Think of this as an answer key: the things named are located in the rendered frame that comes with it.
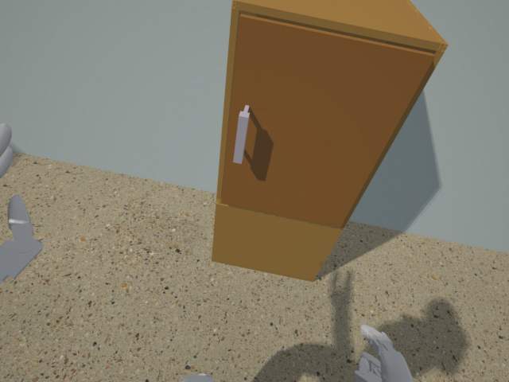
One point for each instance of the right robot hand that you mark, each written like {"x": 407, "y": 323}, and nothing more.
{"x": 392, "y": 366}

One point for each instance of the cupboard door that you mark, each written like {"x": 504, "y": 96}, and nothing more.
{"x": 322, "y": 108}

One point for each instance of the handle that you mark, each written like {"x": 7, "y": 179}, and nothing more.
{"x": 241, "y": 135}

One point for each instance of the left robot hand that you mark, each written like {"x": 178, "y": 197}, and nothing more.
{"x": 15, "y": 255}

